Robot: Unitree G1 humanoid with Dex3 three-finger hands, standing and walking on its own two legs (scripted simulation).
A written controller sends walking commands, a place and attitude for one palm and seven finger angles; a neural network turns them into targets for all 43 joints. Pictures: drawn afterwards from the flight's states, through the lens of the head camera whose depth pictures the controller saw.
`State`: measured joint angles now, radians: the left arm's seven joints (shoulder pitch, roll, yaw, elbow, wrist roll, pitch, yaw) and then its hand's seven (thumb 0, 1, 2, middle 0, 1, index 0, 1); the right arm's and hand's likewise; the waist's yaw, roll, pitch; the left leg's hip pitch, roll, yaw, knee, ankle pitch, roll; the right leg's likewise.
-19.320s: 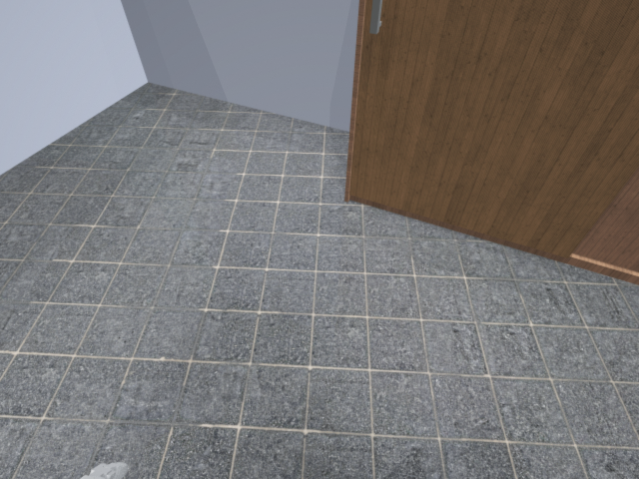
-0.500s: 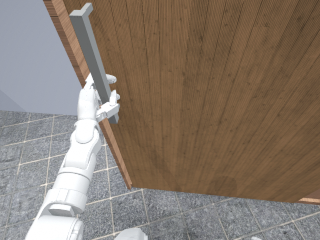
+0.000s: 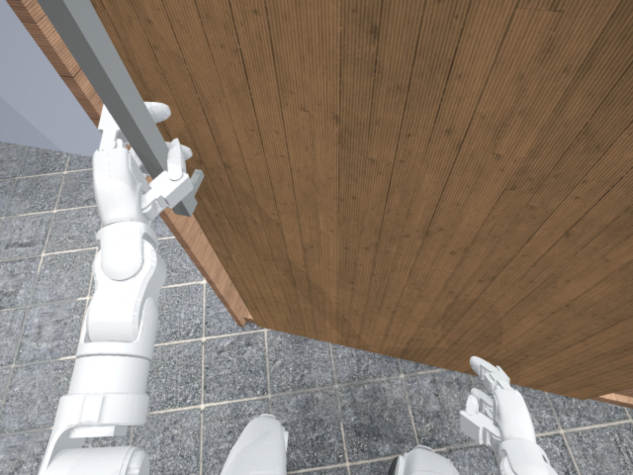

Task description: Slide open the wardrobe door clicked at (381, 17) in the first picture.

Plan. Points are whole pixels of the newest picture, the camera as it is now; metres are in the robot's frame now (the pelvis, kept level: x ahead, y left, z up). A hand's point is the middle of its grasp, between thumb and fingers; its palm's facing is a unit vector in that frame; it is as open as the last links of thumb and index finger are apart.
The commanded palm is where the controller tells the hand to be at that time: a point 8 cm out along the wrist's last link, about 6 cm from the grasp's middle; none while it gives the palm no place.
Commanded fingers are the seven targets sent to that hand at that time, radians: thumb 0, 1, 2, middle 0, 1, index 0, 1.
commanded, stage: step sideways, sliding the door along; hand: left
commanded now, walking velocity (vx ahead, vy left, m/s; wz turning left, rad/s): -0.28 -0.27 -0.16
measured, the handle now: (145, 107) +0.42 +0.24 +0.19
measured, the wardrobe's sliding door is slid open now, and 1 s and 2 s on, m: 0.05 0.40 0.44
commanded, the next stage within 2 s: none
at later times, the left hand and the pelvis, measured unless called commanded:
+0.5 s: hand (318, 200) +0.36 +0.06 +0.14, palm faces +0.31 -0.95 -0.08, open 6.4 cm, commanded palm +0.33 +0.03 +0.14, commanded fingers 0.00 0.90 0.90 -0.45 -1.40 -0.45 -1.40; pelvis +0.02 -0.11 +0.01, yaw -1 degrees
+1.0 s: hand (508, 237) +0.34 -0.13 +0.14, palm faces +0.19 -0.98 -0.10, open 6.2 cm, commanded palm +0.31 -0.12 +0.14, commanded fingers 0.00 0.90 0.90 -0.45 -1.40 -0.45 -1.40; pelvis -0.01 -0.26 +0.01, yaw -4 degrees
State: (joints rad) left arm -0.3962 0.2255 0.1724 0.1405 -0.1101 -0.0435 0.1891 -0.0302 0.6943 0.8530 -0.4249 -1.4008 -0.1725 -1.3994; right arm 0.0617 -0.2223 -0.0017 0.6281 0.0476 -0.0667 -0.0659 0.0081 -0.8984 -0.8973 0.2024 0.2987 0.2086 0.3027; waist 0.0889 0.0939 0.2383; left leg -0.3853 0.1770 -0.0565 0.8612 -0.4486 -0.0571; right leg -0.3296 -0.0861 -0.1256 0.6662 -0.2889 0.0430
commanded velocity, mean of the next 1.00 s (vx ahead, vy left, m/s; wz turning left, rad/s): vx -0.15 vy -0.29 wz -0.11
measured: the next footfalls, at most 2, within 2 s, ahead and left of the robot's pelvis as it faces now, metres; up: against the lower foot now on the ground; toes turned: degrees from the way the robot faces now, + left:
left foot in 0.04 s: +0.05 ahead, +0.16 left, +0.00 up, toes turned +5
right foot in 0.34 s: +0.12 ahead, -0.24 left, +0.00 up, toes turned -6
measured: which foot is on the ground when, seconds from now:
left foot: up 0.00-0.02, down 0.04-0.36, up 0.38-0.52, down 0.54-0.88, up 0.90-1.00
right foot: down 0.00-0.04, up 0.06-0.32, down 0.34-0.54, up 0.56-0.86, down 0.88-1.00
